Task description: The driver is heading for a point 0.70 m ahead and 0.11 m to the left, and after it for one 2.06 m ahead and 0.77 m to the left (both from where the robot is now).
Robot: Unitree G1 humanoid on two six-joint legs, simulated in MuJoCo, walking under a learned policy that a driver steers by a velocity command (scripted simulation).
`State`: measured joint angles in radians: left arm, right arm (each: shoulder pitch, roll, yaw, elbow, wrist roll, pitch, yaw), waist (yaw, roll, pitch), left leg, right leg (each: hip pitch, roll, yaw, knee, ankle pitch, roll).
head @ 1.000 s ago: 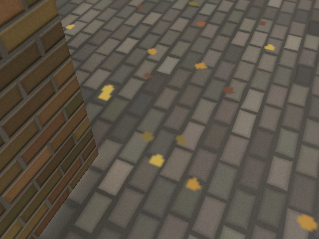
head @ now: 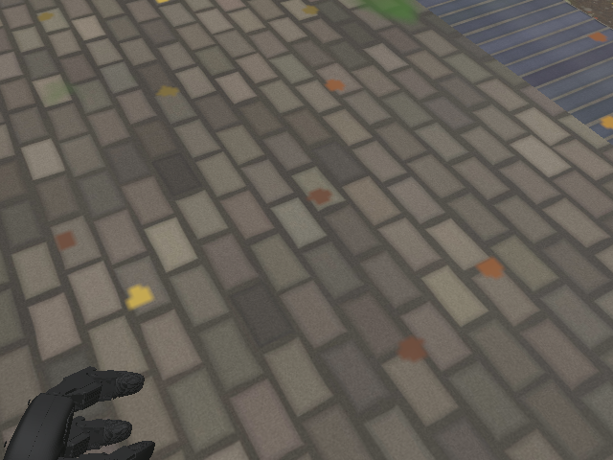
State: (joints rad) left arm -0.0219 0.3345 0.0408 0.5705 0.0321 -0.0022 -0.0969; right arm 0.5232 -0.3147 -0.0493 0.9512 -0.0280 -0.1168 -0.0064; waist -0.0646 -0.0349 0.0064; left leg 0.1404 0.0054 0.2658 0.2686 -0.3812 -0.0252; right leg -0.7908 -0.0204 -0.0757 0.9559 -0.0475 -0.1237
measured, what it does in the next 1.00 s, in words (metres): walks ahead, turning left: right foot, then left foot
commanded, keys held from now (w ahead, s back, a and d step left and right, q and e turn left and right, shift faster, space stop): w+shift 0.04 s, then w+q+shift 0.46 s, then q+shift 0.50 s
